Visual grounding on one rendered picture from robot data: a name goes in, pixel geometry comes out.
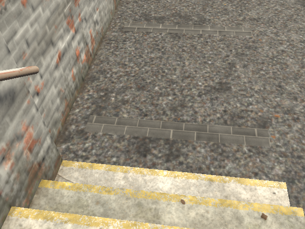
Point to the stairs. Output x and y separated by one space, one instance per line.
88 195

